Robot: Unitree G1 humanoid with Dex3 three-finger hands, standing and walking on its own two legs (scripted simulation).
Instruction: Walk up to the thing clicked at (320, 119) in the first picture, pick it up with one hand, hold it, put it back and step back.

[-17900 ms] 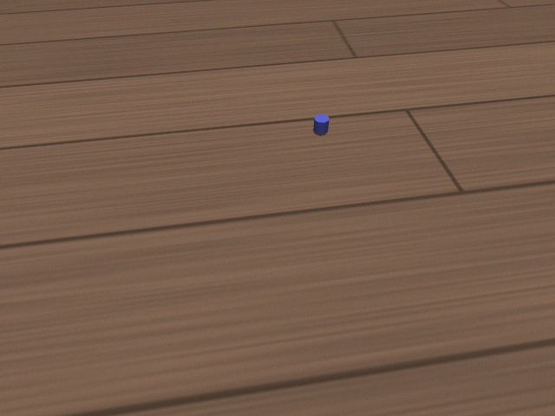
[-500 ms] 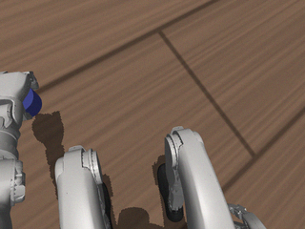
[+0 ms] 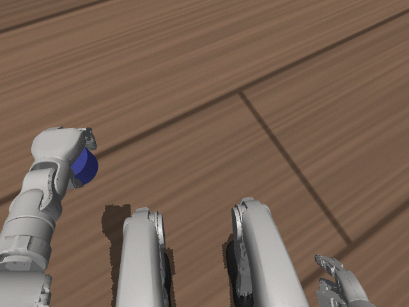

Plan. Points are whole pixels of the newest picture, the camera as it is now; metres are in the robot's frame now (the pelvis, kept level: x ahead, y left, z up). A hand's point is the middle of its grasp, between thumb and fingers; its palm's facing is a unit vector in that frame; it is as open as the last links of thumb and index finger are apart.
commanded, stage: lift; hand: left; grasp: from above
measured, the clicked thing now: (72, 163) +0.42 +0.28 -0.13
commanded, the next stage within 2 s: hold in 0.96 s
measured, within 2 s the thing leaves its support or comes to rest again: neither
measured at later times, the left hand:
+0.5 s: hand (22, 149) +0.36 +0.25 +0.10, palm faces -0.45 -0.11 -0.89, open 10.1 cm
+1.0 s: hand out of the picture +0.38 +0.24 +0.18, palm faces -0.44 -0.12 -0.89, open 10.2 cm
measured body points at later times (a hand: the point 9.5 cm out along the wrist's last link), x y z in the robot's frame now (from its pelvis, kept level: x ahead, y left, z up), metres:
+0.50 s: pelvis +0.03 +0.00 +0.18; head +0.12 +0.01 +0.62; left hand +0.38 +0.25 +0.15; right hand +0.15 -0.26 +0.06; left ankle +0.09 +0.12 -0.44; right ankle +0.10 -0.14 -0.44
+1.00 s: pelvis +0.07 +0.00 +0.26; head +0.12 +0.01 +0.71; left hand +0.40 +0.24 +0.23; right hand +0.17 -0.26 +0.14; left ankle +0.09 +0.12 -0.44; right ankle +0.10 -0.14 -0.44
